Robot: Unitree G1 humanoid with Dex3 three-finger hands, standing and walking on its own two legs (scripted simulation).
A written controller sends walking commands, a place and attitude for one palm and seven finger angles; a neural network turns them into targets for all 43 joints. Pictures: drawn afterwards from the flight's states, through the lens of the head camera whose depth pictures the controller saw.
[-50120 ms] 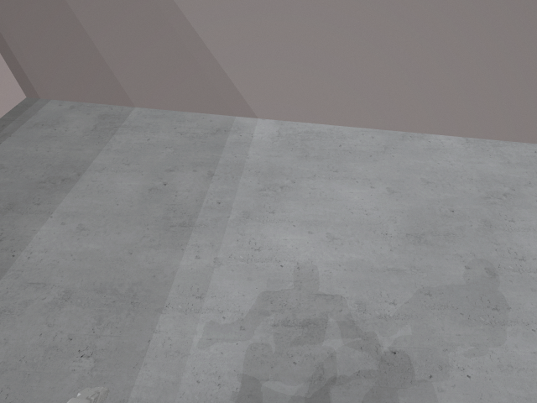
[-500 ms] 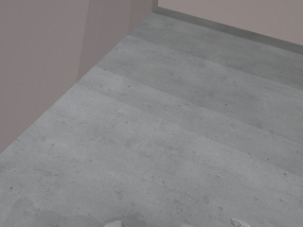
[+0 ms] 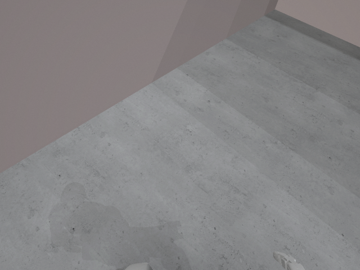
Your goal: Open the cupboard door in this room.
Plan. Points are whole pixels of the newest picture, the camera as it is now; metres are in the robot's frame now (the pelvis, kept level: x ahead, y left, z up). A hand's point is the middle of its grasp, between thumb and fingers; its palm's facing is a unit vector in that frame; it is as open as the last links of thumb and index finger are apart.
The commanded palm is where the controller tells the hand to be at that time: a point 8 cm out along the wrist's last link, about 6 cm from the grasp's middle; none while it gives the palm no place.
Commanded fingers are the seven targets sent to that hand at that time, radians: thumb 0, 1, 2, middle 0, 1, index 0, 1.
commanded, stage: turn to face it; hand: left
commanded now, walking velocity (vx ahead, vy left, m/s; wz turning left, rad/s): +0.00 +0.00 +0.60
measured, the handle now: out of the picture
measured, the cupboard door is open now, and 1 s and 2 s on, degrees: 46 46 46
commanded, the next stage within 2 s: none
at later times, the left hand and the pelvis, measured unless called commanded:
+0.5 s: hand out of the picture +0.04 +0.16 -0.15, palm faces +0.31 -0.92 -0.25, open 7.3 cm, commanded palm none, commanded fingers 0.00 0.90 0.90 -0.20 -0.30 -0.20 -0.30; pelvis +0.02 -0.05 +0.01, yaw +19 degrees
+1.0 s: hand out of the picture +0.01 +0.14 -0.14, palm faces +0.59 -0.76 -0.29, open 7.3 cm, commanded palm none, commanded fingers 0.00 0.90 0.90 -0.20 -0.30 -0.20 -0.30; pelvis +0.06 -0.08 +0.01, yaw +37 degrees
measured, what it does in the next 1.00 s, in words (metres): steps on the spot, turning left: right foot, then left foot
